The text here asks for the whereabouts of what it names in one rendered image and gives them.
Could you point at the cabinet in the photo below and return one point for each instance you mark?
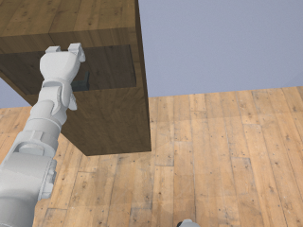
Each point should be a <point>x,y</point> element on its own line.
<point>106,121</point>

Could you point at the left robot forearm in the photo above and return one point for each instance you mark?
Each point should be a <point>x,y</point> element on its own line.
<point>43,127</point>

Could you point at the right robot shin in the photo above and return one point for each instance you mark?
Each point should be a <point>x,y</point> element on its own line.
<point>186,220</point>

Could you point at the left robot hand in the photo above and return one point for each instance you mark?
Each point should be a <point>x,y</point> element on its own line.
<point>57,64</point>

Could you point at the drawer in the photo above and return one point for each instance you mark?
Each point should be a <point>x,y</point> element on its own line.
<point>110,67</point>

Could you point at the robot left upper arm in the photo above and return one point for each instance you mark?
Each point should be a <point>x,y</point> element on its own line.
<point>25,180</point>

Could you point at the handle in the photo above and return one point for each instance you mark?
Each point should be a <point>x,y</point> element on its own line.
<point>81,85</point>

